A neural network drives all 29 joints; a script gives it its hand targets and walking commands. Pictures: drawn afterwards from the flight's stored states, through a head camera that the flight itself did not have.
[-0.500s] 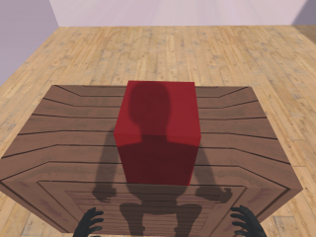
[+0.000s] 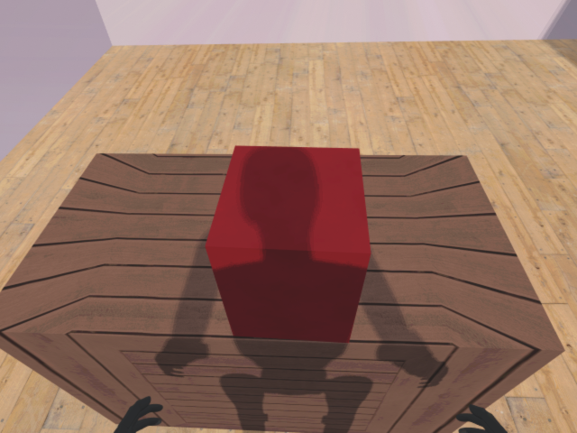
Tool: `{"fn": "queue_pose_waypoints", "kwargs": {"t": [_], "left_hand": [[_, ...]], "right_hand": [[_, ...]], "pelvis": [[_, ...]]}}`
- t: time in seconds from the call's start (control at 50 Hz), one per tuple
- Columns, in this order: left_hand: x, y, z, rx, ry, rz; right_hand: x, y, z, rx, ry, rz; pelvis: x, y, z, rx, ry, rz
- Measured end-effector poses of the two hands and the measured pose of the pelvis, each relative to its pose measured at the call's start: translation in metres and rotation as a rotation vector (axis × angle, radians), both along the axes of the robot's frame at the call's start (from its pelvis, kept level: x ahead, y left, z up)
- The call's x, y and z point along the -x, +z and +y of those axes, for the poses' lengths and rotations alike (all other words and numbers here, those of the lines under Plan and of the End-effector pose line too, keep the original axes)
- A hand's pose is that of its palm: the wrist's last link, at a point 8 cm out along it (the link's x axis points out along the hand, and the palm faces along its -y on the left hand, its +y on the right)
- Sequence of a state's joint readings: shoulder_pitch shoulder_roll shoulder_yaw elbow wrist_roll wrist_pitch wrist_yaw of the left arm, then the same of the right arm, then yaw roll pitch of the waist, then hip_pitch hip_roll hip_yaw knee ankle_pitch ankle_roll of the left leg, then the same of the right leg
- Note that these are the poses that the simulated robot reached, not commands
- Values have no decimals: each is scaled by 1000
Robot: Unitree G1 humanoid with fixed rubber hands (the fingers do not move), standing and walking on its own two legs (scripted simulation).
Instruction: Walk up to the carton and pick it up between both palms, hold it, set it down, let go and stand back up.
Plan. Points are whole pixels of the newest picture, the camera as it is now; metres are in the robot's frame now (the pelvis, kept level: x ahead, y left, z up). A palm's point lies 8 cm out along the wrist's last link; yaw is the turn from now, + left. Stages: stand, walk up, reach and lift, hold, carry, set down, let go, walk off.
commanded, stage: stand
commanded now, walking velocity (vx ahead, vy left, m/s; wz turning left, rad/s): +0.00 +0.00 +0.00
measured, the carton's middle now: (293, 246) +0.41 +0.01 +0.02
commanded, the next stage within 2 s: none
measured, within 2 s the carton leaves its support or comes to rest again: neither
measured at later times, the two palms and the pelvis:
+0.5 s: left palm out of the picture +0.07 +0.29 -0.11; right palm out of the picture +0.09 -0.27 -0.11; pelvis -0.01 +0.01 +0.00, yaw +1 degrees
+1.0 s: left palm out of the picture +0.02 +0.31 -0.11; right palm out of the picture +0.05 -0.27 -0.11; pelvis -0.03 +0.02 +0.01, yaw +2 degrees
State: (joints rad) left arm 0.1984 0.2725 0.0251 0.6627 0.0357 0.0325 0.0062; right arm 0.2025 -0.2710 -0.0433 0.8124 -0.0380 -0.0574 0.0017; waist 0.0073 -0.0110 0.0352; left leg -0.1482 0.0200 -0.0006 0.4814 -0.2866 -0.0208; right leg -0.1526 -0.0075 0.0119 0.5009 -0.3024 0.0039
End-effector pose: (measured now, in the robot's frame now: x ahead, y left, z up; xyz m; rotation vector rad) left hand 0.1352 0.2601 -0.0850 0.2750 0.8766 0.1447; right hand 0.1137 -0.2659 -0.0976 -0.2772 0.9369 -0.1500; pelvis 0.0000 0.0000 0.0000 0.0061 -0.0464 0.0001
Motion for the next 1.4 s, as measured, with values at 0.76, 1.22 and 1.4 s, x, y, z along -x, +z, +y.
{"fn": "queue_pose_waypoints", "kwargs": {"t": [0.76,1.22,1.4], "left_hand": [[95,-25,45,-30,112,276],[121,-29,45,-23,125,330],[119,-28,44,-26,125,328]], "right_hand": [[47,-14,-5,30,-18,224],[64,-16,-4,25,-27,257],[64,-16,-6,25,-28,262]], "pelvis": [[17,6,14,4,26,-30],[30,8,15,3,30,-24],[30,8,14,3,32,-22]]}}
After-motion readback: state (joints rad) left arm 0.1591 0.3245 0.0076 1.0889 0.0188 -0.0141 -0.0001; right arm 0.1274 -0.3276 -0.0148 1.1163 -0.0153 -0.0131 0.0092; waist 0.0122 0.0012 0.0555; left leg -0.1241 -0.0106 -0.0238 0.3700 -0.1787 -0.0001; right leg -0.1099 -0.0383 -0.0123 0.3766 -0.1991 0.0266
